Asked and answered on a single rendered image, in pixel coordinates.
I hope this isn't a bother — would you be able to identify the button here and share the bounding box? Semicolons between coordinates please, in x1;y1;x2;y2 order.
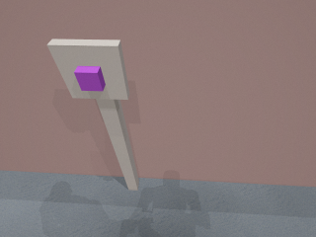
74;65;106;92

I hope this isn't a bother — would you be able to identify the panel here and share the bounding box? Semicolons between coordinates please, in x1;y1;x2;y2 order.
47;39;139;191

